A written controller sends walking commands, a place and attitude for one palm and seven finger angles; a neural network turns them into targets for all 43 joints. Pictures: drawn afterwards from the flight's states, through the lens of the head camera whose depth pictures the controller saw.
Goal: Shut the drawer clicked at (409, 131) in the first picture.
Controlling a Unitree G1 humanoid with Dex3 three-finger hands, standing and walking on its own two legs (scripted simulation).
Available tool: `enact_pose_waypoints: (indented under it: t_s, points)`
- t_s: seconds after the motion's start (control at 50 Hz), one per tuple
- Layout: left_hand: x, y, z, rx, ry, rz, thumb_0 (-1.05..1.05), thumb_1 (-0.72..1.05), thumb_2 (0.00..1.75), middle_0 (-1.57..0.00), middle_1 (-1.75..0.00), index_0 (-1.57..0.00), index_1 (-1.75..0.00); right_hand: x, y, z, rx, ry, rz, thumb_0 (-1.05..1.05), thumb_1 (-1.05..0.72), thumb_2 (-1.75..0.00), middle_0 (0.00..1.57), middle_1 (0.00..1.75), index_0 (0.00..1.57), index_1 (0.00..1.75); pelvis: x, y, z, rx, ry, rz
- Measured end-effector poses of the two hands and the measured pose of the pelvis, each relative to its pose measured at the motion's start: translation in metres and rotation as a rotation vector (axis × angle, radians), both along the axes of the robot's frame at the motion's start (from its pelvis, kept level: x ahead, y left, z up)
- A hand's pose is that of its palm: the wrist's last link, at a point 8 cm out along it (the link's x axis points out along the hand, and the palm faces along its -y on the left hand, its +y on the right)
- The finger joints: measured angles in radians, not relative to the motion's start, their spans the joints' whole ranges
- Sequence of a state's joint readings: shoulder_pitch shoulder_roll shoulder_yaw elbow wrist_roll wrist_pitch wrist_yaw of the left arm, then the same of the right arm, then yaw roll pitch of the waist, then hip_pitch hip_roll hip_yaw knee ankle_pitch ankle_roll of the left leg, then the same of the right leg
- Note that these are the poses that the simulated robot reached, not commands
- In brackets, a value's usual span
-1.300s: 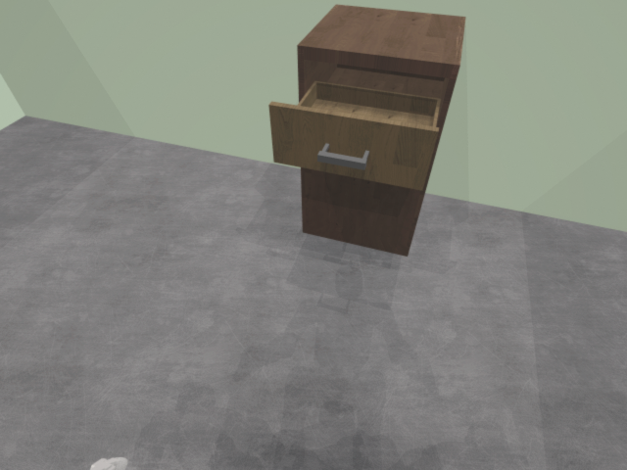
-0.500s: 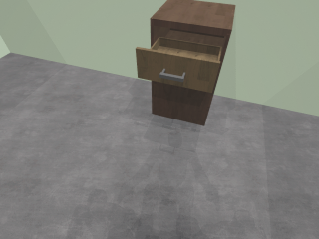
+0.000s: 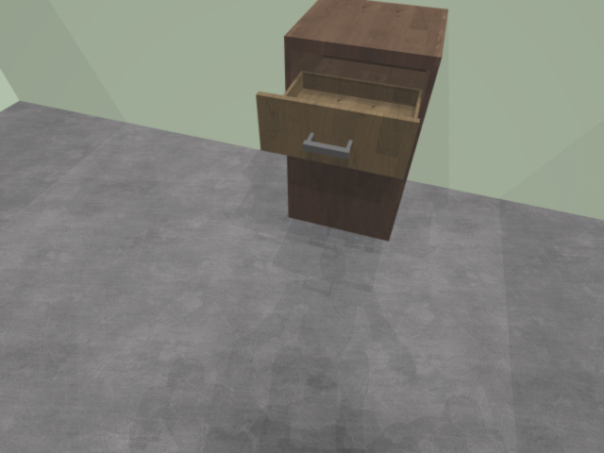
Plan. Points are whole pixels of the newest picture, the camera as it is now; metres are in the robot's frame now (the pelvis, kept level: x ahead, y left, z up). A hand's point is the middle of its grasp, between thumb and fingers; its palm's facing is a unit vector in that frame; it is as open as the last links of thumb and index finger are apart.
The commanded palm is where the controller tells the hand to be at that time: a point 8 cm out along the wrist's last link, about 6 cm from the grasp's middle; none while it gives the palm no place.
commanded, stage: look at it before walking up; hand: left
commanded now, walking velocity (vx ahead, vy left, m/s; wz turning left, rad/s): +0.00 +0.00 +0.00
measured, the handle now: (328, 144) +0.87 -0.02 -0.09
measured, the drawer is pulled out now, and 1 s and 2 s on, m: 0.30 0.30 0.30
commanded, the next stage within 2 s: walk to a spot facing it in 0.14 s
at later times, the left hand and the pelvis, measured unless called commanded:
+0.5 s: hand out of the picture +0.04 +0.21 -0.19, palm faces -0.03 -0.98 -0.22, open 7.4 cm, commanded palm none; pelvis +0.04 +0.00 -0.01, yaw -3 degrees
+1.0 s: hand (257, 379) +0.28 +0.10 -0.18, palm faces -0.18 -0.96 -0.22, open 7.3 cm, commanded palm none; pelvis +0.19 -0.07 -0.01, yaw -12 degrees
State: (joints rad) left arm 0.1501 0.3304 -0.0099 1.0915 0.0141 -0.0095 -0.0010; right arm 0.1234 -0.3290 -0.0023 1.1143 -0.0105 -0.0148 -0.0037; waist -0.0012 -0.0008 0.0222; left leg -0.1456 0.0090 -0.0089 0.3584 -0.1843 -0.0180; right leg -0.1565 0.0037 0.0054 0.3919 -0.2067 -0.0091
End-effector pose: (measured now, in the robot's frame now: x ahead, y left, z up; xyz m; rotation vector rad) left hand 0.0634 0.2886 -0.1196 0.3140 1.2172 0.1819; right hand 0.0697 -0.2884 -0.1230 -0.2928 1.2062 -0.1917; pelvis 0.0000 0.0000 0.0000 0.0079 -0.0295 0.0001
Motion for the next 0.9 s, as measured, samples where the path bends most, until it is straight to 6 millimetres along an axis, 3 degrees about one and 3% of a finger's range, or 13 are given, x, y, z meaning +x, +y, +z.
enact_pose_waypoints:
  t_s: [0.32, 0.5, 0.56, 0.64, 0.72, 0.78, 0.84, 0.9]
  points:
    - [0.002, -0.008, -0.003, -0.008, 0.019, 0.007, 0.01, 0.91, 0.90, -0.21, -0.30, -0.20, -0.30, 0.001, -0.001, -0.002, 0.002, 0.020, -0.005, 0.00, -0.91, -0.90, 0.20, 0.30, 0.21, 0.30, 0.008, -0.004, 0.000, -0.002, 0.003, -0.010]
    - [-0.021, -0.032, -0.034, -0.118, 0.151, 0.047, 0.01, 0.91, 0.90, -0.21, -0.30, -0.20, -0.30, -0.028, 0.033, -0.024, 0.063, 0.109, -0.086, 0.00, -0.91, -0.90, 0.20, 0.30, 0.20, 0.30, 0.043, 0.005, -0.013, -0.011, 0.012, -0.055]
    - [-0.019, -0.040, -0.041, -0.137, 0.228, 0.027, 0.01, 0.91, 0.90, -0.21, -0.30, -0.20, -0.30, -0.043, 0.046, -0.029, 0.086, 0.133, -0.154, 0.00, -0.91, -0.90, 0.20, 0.30, 0.21, 0.30, 0.059, 0.005, -0.017, 0.009, 0.018, -0.095]
    - [0.020, -0.055, -0.039, -0.142, 0.250, -0.029, 0.01, 0.91, 0.90, -0.21, -0.30, -0.20, -0.30, -0.073, 0.063, -0.027, 0.125, 0.217, -0.254, 0.00, -0.91, -0.90, 0.20, 0.30, 0.21, 0.30, 0.081, -0.004, -0.014, 0.023, 0.023, -0.132]
    - [0.091, -0.079, -0.036, -0.148, 0.170, -0.092, 0.01, 0.91, 0.90, -0.20, -0.30, -0.20, -0.30, -0.100, 0.072, -0.025, 0.174, 0.357, -0.329, 0.00, -0.91, -0.90, 0.20, 0.30, 0.21, 0.30, 0.105, -0.020, -0.015, 0.017, 0.024, -0.164]
    - [0.148, -0.099, -0.040, -0.135, 0.077, -0.141, 0.01, 0.92, 0.90, -0.20, -0.30, -0.20, -0.30, -0.106, 0.067, -0.033, 0.205, 0.436, -0.377, 0.00, -0.91, -0.90, 0.20, 0.30, 0.21, 0.30, 0.128, -0.038, -0.025, 0.013, 0.015, -0.189]
    - [0.187, -0.115, -0.043, -0.117, -0.013, -0.148, 0.01, 0.92, 0.90, -0.20, -0.30, -0.20, -0.30, -0.089, 0.050, -0.043, 0.216, 0.454, -0.398, 0.00, -0.91, -0.90, 0.20, 0.30, 0.21, 0.30, 0.146, -0.055, -0.034, 0.008, -0.002, -0.193]
    - [0.204, -0.129, -0.036, -0.117, -0.028, -0.142, 0.01, 0.92, 0.90, -0.20, -0.30, -0.20, -0.30, -0.041, 0.026, -0.044, 0.193, 0.360, -0.388, 0.01, -0.91, -0.90, 0.20, 0.30, 0.21, 0.30, 0.161, -0.065, -0.026, -0.001, -0.012, -0.194]
